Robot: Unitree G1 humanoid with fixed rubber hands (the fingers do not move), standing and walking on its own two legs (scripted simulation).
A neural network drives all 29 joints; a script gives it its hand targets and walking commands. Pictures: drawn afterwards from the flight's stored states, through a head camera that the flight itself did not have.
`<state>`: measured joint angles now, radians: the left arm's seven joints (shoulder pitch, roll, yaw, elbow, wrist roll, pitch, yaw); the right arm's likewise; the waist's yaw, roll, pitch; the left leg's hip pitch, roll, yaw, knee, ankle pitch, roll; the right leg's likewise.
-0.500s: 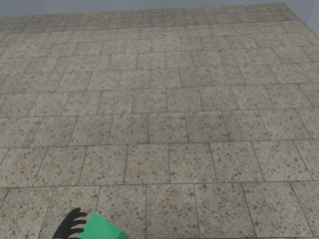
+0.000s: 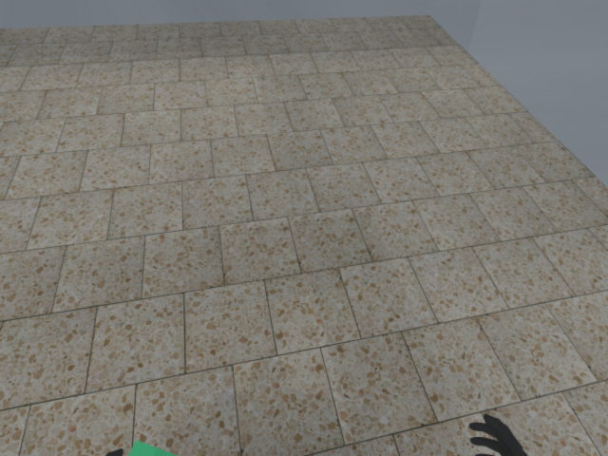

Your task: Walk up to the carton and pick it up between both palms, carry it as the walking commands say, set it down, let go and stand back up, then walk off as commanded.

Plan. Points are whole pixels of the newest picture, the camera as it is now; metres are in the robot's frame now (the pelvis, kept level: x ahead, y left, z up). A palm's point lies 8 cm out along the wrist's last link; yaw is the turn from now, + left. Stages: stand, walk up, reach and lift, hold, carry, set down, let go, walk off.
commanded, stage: walk off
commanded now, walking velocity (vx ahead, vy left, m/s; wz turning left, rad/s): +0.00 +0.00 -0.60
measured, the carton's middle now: out of the picture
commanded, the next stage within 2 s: stand in 0.16 s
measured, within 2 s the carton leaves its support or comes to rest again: neither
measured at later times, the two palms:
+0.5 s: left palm (192, 427) +0.18 +0.17 -0.08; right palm out of the picture -0.02 -0.31 -0.13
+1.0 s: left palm out of the picture +0.05 +0.23 -0.13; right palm out of the picture -0.02 -0.25 -0.12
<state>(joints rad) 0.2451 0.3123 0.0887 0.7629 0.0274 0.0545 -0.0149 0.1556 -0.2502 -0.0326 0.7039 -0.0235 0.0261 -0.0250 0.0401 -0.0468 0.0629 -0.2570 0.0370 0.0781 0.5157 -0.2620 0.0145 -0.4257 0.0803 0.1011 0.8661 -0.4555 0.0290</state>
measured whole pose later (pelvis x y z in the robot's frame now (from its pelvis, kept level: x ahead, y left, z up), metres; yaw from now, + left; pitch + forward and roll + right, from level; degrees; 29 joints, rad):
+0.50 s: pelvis -0.01 -0.04 +0.01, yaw -11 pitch +0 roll +1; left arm 0.14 0.21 0.02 0.76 0.02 0.01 0.00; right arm 0.29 -0.28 -0.06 0.80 -0.02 0.07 0.01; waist -0.04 0.05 0.06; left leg -0.38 0.09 0.06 0.88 -0.43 -0.06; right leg -0.19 0.00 -0.05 0.44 -0.24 -0.04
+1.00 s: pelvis -0.01 -0.01 +0.01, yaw -12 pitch -2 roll +0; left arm 0.28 0.21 0.03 1.04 0.01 0.00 0.02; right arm 0.25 -0.20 -0.02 0.97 -0.01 -0.01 -0.02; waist 0.00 -0.01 0.03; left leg -0.14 0.02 0.07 0.38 -0.21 0.02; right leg -0.13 -0.01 -0.03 0.35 -0.19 0.01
